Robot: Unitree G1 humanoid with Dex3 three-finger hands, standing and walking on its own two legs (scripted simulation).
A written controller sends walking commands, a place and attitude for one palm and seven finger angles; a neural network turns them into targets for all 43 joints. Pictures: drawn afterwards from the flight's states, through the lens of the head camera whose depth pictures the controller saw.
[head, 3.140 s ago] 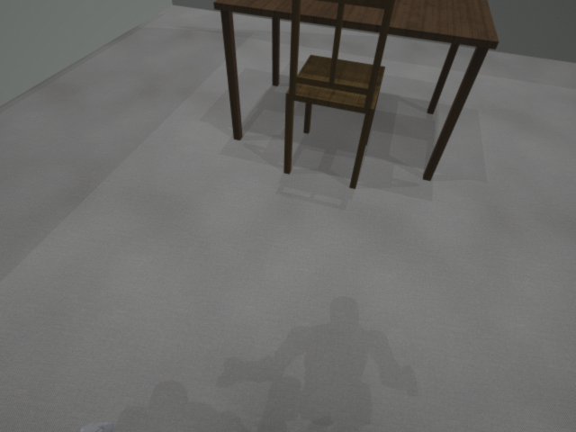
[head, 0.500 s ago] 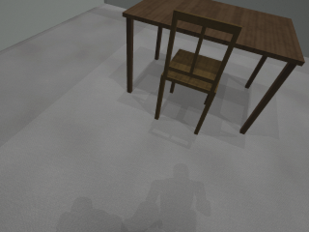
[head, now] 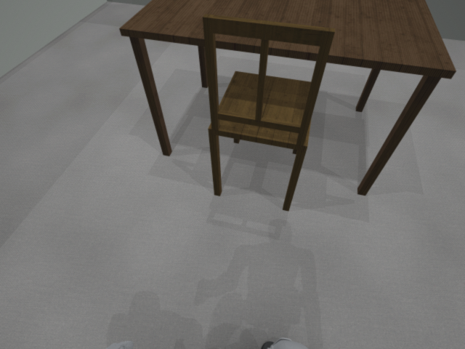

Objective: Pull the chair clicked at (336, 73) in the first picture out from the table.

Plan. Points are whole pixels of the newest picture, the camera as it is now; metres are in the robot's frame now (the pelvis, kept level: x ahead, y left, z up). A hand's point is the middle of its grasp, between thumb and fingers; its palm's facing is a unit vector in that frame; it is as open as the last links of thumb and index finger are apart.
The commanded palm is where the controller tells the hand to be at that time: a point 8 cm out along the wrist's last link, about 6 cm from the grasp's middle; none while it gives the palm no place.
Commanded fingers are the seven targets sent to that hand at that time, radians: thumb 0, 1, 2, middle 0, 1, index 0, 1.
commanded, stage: walk to a spot facing it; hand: left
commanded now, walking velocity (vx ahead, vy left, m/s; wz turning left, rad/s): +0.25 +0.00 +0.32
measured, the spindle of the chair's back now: (261, 83) +0.89 -0.08 -0.06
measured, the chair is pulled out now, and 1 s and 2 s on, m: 0.00 0.00 0.00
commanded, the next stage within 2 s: turn to face it in 0.06 s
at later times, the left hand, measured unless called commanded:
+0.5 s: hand out of the picture +0.13 +0.18 -0.18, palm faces +0.09 -0.99 -0.12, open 7.3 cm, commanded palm none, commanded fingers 0.00 0.90 0.90 -0.20 -0.30 -0.20 -0.30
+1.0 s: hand (152, 290) +0.26 +0.18 -0.15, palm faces -0.08 -0.97 -0.22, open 7.4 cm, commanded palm none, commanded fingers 0.00 0.90 0.90 -0.20 -0.30 -0.20 -0.30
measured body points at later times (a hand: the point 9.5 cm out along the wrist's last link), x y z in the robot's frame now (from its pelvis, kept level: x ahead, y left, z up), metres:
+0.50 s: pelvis +0.16 +0.02 +0.01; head +0.17 +0.06 +0.46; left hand +0.13 +0.24 -0.17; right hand +0.26 -0.20 -0.12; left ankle +0.21 +0.12 -0.72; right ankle +0.11 -0.10 -0.69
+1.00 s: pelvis +0.18 +0.00 +0.01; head +0.20 +0.00 +0.46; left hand +0.26 +0.23 -0.13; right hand +0.18 -0.24 -0.14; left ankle +0.18 +0.13 -0.70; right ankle +0.17 -0.10 -0.72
